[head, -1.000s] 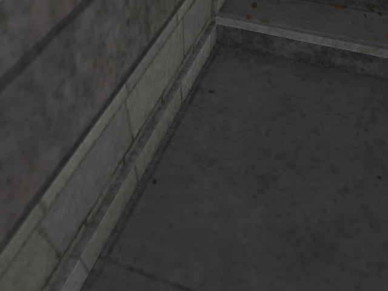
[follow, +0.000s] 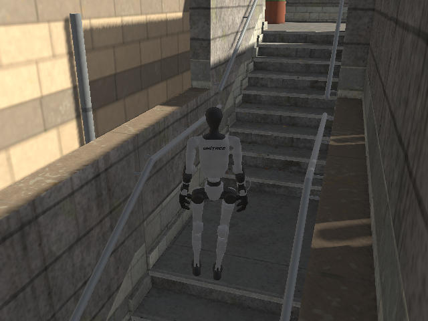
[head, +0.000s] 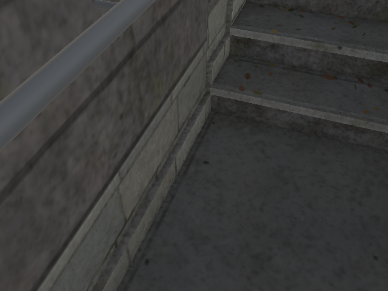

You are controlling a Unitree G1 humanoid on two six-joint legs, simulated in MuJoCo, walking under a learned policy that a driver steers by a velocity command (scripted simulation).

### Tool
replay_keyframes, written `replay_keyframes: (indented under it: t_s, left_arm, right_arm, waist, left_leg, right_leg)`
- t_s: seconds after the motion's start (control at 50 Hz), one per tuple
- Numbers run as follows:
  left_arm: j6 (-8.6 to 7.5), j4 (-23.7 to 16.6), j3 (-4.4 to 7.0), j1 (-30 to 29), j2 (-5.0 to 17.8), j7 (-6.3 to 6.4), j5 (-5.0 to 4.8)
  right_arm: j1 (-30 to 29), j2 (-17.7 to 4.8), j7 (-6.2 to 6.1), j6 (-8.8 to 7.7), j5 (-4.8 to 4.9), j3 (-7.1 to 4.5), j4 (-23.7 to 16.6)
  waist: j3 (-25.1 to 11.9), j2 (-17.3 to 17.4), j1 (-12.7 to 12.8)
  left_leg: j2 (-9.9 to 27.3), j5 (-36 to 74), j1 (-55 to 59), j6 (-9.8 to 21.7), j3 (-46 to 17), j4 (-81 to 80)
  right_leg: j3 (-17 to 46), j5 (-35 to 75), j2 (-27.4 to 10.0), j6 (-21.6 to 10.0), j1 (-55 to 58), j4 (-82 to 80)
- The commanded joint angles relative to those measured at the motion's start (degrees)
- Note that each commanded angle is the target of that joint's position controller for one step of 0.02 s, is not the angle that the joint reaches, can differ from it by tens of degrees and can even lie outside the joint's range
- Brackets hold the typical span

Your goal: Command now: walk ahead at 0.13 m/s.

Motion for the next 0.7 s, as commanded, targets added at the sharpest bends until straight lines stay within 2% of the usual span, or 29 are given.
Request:
replay_keyframes:
  t_s: [0.02, 0.04, 0.06, 0.1, 0.14, 0.16, 0.18, 0.2, 0.22, 0.24, 0.26, 0.28, 0.3, 0.32, 0.34, 0.36, 0.42, 0.46, 0.48, 0.52, 0.54, 0.56, 0.58, 0.6, 0.62, 0.64, 0.66, 0.68, 0.7]
  left_arm:
    - [0.03, -0.8, 2.11, 5.8, 8.0, -0.04, 0.01]
    - [0.09, -0.9, 2.62, 6.0, 9.0, -0.15, 0.29]
    - [-0.08, -0.8, 2.73, 6.8, 8.8, -0.42, 0.23]
    - [-0.86, -0.7, 2.74, 7.3, 9.0, -1.05, -0.51]
    - [-1.76, -0.5, 2.7, 7.2, 8.9, -1.49, -0.4]
    - [-1.81, 0.3, 2.58, 6.8, 8.4, -1.27, -0.37]
    - [-1.83, 0.2, 2.55, 4.8, 8.7, -1.39, -0.71]
    - [-2.31, -0.4, 2.15, 1.3, 8.3, -1.57, -0.69]
    - [-3.56, -3.6, 1.26, -1.8, 6.8, -1.6, -0.14]
    - [-3.88, -3.5, 1.04, 0.1, 7.2, -1.23, -1.21]
    - [-3.3, -2.5, 1.06, 0.2, 7.0, -0.97, -2.3]
    - [-2.59, -3.1, 1.24, 0.2, 5.5, -0.83, -1.76]
    - [-1.56, -2.6, 1.65, 0.5, 5.4, -0.94, 0.42]
    - [-1.04, -3.1, 1.76, 1.2, 4.9, -1.19, 0.7]
    - [-0.65, -3.2, 2.11, 2.0, 5.2, -1.17, 0.6]
    - [0.14, -4.1, 2.17, 0.8, 5.4, -0.88, 0.28]
    - [1.52, -5.3, 1.75, 0.2, 3.7, -1.24, 0.84]
    - [1.42, -7.4, 1.25, -3.7, 2.2, -2.44, 1.29]
    - [1.13, -8.1, 0.97, -5.1, 1.4, -2.36, 1.23]
    - [0.68, -9.0, 0.89, -6.1, 1.6, -1.99, 1.14]
    - [0.4, -9.1, 0.96, -6.4, 1.8, -1.5, 1.33]
    - [-0.73, -8.9, 0.82, -4.3, 1.1, -1.54, 1.17]
    - [0.18, -5.9, 2.29, -0.3, 5.7, -2.0, 1.2]
    - [-0.08, -5.6, 2.87, 1.5, 6.2, -2.11, 2.18]
    - [-0.84, -5.0, 3.86, 7.0, 9.4, -2.26, 3.35]
    - [-1.29, -5.2, 5.79, 11.7, 16.2, -2.13, 1.09]
    - [-1.59, -6.2, 5.32, 9.6, 14.5, -1.89, 0.56]
    - [-2.4, -8.0, 4.67, 4.3, 11.9, -1.78, 0.51]
    - [-3.16, -9.3, 4.77, 0.2, 11.0, -1.76, 0.99]
  right_arm:
    - [-2.2, -4.8, 0.63, -0.12, -0.5, -0.66, -3.2]
    - [-3.0, -4.5, 0.97, -0.29, -0.97, -0.43, -3.9]
    - [-4.4, -4.9, 1.24, -0.6, -1.19, -0.36, -4.7]
    - [-6.5, -4.7, 1.63, -1.37, -1.51, -0.18, -5.8]
    - [-4.8, -5.1, 1.92, -2.16, -1.3, -0.42, -6.0]
    - [-3.0, -3.9, 1.52, -2.82, -1.49, -0.17, -5.9]
    - [1.5, -4.6, 1.11, -3.43, -0.86, -0.58, -4.6]
    - [8.0, -4.6, 0.48, -3.87, -0.87, -0.98, -2.7]
    - [12.2, -7.2, -0.68, -3.0, -0.76, -1.89, 0.6]
    - [15.4, -7.3, -1.5, -2.51, -1.05, -2.33, 0.7]
    - [19.1, -7.5, -1.74, -1.96, -1.84, -2.78, 0.6]
    - [17.3, -7.9, -1.6, -2.15, -2.06, -2.3, -0.4]
    - [12.0, -10.5, -1.0, -2.56, -2.17, -2.73, -2.2]
    - [6.9, -11.6, -0.55, -2.89, -1.96, -2.9, -3.8]
    - [4.9, -10.8, -0.54, -3.3, -1.45, -2.57, -3.6]
    - [3.6, -10.4, -0.76, -3.97, -1.7, -2.22, -4.0]
    - [4.5, -9.4, -0.95, -5.44, -1.3, -1.57, -3.0]
    - [4.5, -6.4, -0.73, -5.89, -1.04, -0.48, -2.1]
    - [4.8, -6.5, -0.47, -5.76, -1.15, -0.58, -2.1]
    - [7.8, -9.4, -0.26, -4.71, -1.09, -1.67, -0.7]
    - [8.1, -10.0, -0.07, -4.5, -0.46, -2.06, 0.2]
    - [6.5, -9.5, 0.21, -3.68, 0.48, -1.72, -0.1]
    - [5.5, -12.5, 1.14, -3.87, -0.36, -3.01, -3.2]
    - [4.8, -12.1, 1.77, -3.45, -0.48, -3.01, -3.3]
    - [1.3, -8.3, 2.7, -2.69, -0.87, -1.9, -4.9]
    - [-2.8, -3.3, 3.21, -2.84, -0.3, -0.37, -8.8]
    - [-4.7, -8.5, 3.06, -2.7, -2.24, -1.85, -9.5]
    - [-4.4, -8.8, 3.99, -2.93, -1.56, -2.31, -9.0]
    - [-1.4, -6.9, 4.06, -2.96, -0.57, -2.2, -7.8]
  waist:
    - [9.0, -2.4, 2.6]
    - [11.4, -3.3, 2.7]
    - [13.3, -3.0, 3.0]
    - [15.0, -2.9, 2.9]
    - [12.5, -1.8, 1.1]
    - [11.8, -1.8, -0.4]
    - [9.1, -0.3, -2.7]
    - [5.1, 0.9, -6.6]
    - [4.7, 9.6, -5.0]
    - [-0.4, 10.1, -4.9]
    - [-4.0, 9.1, -8.2]
    - [-5.0, 11.7, -8.5]
    - [-0.8, 3.0, -5.7]
    - [2.0, -0.4, -3.4]
    - [6.2, -1.1, -1.5]
    - [8.3, -2.1, -0.9]
    - [7.6, 2.3, -0.5]
    - [6.6, 6.7, -0.6]
    - [5.2, 6.2, -0.9]
    - [3.6, 10.5, -2.1]
    - [3.6, 10.6, -1.4]
    - [3.0, 10.3, 0.5]
    - [2.9, 2.7, -0.8]
    - [4.4, 1.1, 1.4]
    - [4.5, -8.0, 4.6]
    - [4.3, -23.5, 8.0]
    - [9.1, -16.0, 5.6]
    - [9.2, -8.7, 2.1]
    - [6.9, -5.9, -0.7]
  left_leg:
    - [-1.1, -6.0, -11.0, 2.3, 2.0, 4.8]
    - [-1.1, -6.8, -13.3, 2.8, 2.4, 5.9]
    - [-0.9, -6.6, -15.0, 3.3, 2.4, 6.7]
    - [-0.1, -5.8, -16.4, 4.3, 2.3, 7.7]
    - [-0.2, -5.1, -13.9, 5.6, 2.2, 6.6]
    - [-0.3, -3.6, -10.4, 6.0, 2.2, 5.2]
    - [-1.2, -2.1, -2.0, 6.1, 2.1, 2.7]
    - [-0.9, -0.4, 10.7, 7.1, 0.5, 0.1]
    - [0.3, 15.7, 13.3, 8.3, -2.6, 1.1]
    - [4.0, 30.7, 20.9, 11.9, -6.7, 3.2]
    - [10.9, 41.4, 26.2, 17.4, -13.1, -0.1]
    - [18.7, 45.5, 23.1, 22.5, -20.8, -6.8]
    - [18.8, 36.6, 14.9, 22.0, -19.3, -9.1]
    - [17.9, 26.4, 8.9, 20.2, -17.7, -11.6]
    - [16.7, 16.1, 3.2, 18.1, -16.3, -14.5]
    - [15.6, 9.9, 0.5, 16.8, -16.1, -16.5]
    - [12.7, 7.9, -0.7, 14.8, -10.6, -17.9]
    - [8.8, 12.0, -1.8, 12.0, -4.6, -17.0]
    - [7.4, 16.8, -3.5, 10.9, -2.1, -16.0]
    - [6.0, 18.1, -2.2, 10.3, -1.2, -12.7]
    - [6.4, 15.9, -2.9, 9.9, -1.9, -10.4]
    - [6.3, 12.6, -4.8, 9.3, -1.7, -7.3]
    - [11.9, -5.7, -7.5, 10.4, -6.9, -8.3]
    - [11.2, -16.2, -13.2, 9.9, -7.6, -4.3]
    - [5.4, -16.6, -20.6, 7.9, -2.1, 11.0]
    - [-5.0, -17.5, -31.2, 4.8, 7.3, 27.8]
    - [-1.5, -15.4, -32.7, 5.7, 0.5, 36.6]
    - [0.5, -8.5, -29.8, 5.8, -2.5, 37.5]
    - [1.6, -4.5, -25.4, 5.5, -3.8, 35.1]
  right_leg:
    - [16.2, -17.8, -15.7, -1.4, -2.7, -8.5]
    - [18.7, -23.4, -17.4, -3.3, -3.9, -9.9]
    - [21.0, -24.8, -19.1, -4.8, -4.7, -10.9]
    - [22.4, -17.5, -21.5, -7.4, -4.1, -11.7]
    - [20.3, -7.6, -21.1, -8.4, -2.3, -9.5]
    - [18.1, 2.1, -21.2, -8.4, -3.3, -7.4]
    - [13.5, 12.8, -18.5, -7.1, -6.6, -3.2]
    - [8.1, 23.1, -14.7, -4.9, -13.1, 4.0]
    - [6.7, 47.5, -15.1, -0.9, -14.6, 10.1]
    - [5.4, 44.8, -12.6, 2.8, -19.2, 18.5]
    - [3.0, 23.6, -7.3, 5.2, -24.8, 32.2]
    - [2.4, -17.0, -3.2, 6.2, -28.5, 47.4]
    - [6.5, -19.7, -5.1, 4.6, -29.4, 54.6]
    - [9.0, -16.6, -6.6, 3.4, -29.5, 55.1]
    - [9.3, -13.6, -7.6, 2.4, -29.3, 53.3]
    - [9.1, -9.8, -8.0, 2.5, -30.5, 53.0]
    - [6.9, -4.2, -9.2, 3.5, -30.9, 48.2]
    - [4.2, -1.6, -10.8, 4.4, -26.6, 35.7]
    - [3.2, -2.0, -10.6, 4.8, -21.1, 29.5]
    - [1.0, -3.3, -8.7, 5.3, -15.7, 22.9]
    - [0.3, -0.7, -8.4, 4.9, -13.8, 20.9]
    - [0.1, 4.4, -7.8, 4.3, -8.5, 15.3]
    - [-3.4, -4.5, -5.5, 3.2, -6.7, 14.7]
    - [0.0, -7.1, -7.1, 1.5, -1.5, 13.1]
    - [13.0, -19.9, -14.4, -1.1, 3.3, 4.0]
    - [35.5, -41.2, -26.3, -6.2, 4.8, -12.0]
    - [42.5, -40.0, -28.6, -7.6, -1.5, -15.0]
    - [38.1, -31.3, -27.2, -6.7, -5.8, -13.4]
    - [31.3, -23.5, -24.6, -4.7, -7.4, -12.7]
